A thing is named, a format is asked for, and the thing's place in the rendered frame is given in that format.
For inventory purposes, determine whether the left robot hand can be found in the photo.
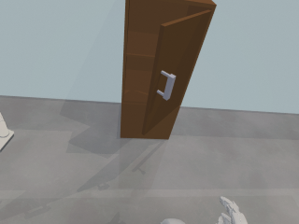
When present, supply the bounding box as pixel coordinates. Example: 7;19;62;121
0;112;14;153

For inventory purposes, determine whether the cupboard door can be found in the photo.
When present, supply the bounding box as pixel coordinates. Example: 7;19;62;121
142;9;212;135

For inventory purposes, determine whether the handle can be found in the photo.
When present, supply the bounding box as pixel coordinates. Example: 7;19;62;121
157;71;176;101

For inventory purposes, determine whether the right robot hand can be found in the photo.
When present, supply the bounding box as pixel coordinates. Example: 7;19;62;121
216;196;249;224

